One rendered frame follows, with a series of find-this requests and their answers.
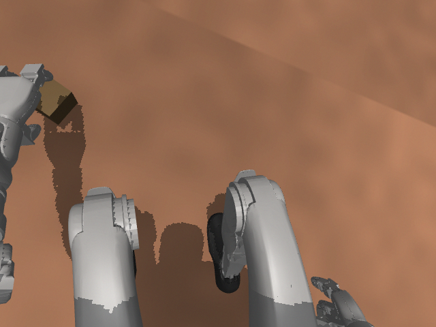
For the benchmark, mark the cube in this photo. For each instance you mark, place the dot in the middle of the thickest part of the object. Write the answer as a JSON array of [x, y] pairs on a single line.
[[56, 101]]

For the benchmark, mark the left robot hand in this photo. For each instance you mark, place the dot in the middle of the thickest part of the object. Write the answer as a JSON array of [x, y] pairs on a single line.
[[20, 95]]

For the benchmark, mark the right robot foot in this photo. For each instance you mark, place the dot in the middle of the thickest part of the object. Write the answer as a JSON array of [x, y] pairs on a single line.
[[215, 246]]

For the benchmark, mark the left robot arm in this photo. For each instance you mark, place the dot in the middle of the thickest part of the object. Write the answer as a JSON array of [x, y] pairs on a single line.
[[10, 140]]

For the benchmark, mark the right robot hand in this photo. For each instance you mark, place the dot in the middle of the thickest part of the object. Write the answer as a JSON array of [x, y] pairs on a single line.
[[343, 309]]

